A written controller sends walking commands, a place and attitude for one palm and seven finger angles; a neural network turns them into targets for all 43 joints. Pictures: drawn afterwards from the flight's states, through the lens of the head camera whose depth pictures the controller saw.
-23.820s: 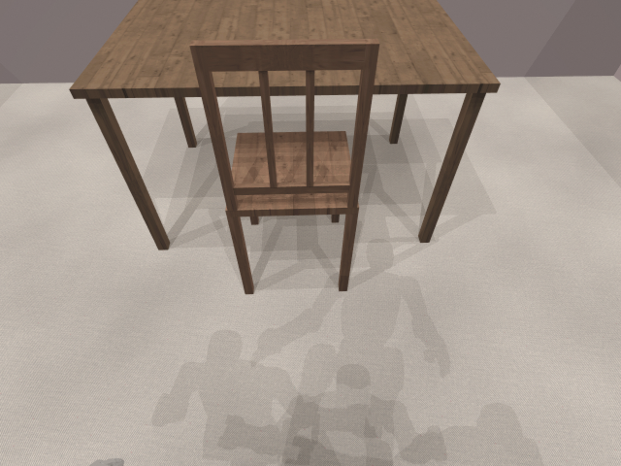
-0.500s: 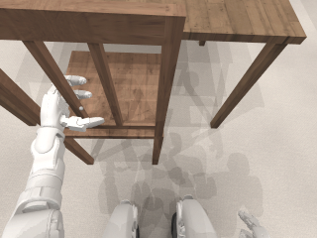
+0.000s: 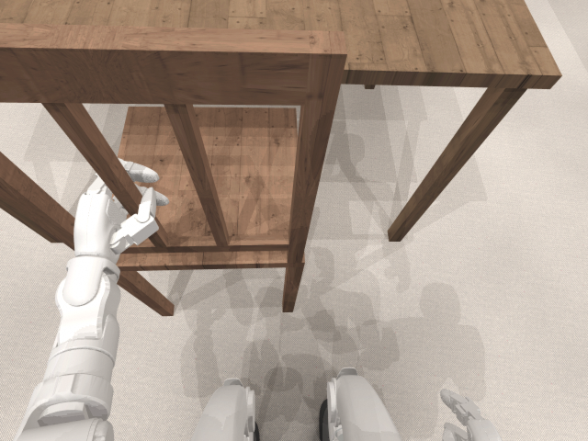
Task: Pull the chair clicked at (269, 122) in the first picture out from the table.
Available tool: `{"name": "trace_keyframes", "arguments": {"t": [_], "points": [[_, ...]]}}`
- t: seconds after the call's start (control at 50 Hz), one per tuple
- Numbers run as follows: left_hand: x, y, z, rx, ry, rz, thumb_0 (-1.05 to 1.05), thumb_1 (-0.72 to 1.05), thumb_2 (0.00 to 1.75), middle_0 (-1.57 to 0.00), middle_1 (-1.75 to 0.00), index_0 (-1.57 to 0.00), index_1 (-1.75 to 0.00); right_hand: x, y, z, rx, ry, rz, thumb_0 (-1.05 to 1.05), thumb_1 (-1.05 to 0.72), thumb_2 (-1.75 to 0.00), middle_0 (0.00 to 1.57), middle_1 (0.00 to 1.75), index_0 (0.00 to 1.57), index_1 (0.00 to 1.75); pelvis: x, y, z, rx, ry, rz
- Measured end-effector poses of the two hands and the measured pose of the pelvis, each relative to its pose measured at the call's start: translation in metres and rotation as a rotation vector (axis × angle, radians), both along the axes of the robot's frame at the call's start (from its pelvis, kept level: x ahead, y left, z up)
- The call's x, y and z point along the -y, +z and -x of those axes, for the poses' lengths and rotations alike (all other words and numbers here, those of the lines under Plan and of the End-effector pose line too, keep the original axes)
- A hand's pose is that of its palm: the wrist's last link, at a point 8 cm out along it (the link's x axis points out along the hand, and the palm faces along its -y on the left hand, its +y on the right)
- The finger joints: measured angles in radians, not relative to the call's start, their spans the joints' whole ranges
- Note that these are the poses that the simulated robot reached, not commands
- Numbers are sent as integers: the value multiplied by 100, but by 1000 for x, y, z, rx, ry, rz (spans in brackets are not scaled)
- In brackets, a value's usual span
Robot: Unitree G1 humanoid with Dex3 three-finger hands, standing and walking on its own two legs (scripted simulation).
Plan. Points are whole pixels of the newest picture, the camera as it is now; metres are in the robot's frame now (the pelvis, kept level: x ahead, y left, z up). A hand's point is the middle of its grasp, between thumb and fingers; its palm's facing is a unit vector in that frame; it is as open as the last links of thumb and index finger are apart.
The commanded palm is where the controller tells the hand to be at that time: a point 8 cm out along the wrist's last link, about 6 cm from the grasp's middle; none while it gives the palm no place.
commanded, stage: hook a spindle and tug to test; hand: left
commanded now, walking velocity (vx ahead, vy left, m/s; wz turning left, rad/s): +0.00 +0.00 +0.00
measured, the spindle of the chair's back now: (126, 191) +0.42 +0.21 +0.04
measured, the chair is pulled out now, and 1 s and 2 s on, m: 0.01 0.05 0.14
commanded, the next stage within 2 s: step backward, pulling the chair out in 0.42 s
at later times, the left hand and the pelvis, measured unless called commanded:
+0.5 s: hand (152, 236) +0.37 +0.18 +0.01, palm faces +0.01 -1.00 -0.03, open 5.1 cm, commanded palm +0.35 +0.23 +0.01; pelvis +0.00 -0.01 +0.00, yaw +1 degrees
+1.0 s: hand (160, 241) +0.36 +0.17 +0.03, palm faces +0.08 -0.99 -0.15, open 5.0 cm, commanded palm +0.33 +0.21 +0.03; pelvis +0.00 +0.01 +0.09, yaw -1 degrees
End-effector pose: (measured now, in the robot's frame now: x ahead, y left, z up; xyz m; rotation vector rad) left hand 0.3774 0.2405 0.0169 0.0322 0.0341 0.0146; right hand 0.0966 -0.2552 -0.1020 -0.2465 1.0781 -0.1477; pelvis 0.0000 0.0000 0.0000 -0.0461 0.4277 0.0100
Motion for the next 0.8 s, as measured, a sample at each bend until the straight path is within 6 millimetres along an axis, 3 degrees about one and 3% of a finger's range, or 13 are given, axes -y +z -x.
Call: {"name": "trace_keyframes", "arguments": {"t": [0.34,0.54,0.62,0.72,0.8], "points": [[6,0,21,12,-3,-2,1,77,82,-47,-145,-44,-145,-3,1,-32,66,37,-10,1,-91,-90,20,30,20,29,4,-1,-5,5,5,-5],[6,0,24,12,-4,-2,1,77,82,-48,-145,-44,-145,2,1,-36,93,44,0,1,-91,-90,20,30,20,29,8,-3,-1,10,9,-8],[8,12,25,-143,52,-108,1,74,83,-47,-141,-45,-145,-2,18,-28,33,-38,2,1,-91,-90,20,30,20,29,7,22,0,108,16,-22],[14,22,28,-333,169,-51,2,74,80,-40,-124,-47,-145,-10,58,-14,-13,-96,13,1,-91,-90,20,30,20,29,1,63,-12,170,12,-28],[16,27,27,-401,163,-61,3,73,80,-39,-119,-48,-145,-5,80,-2,-39,-115,53,1,-91,-90,20,30,20,29,-3,81,-15,208,7,-19]]}}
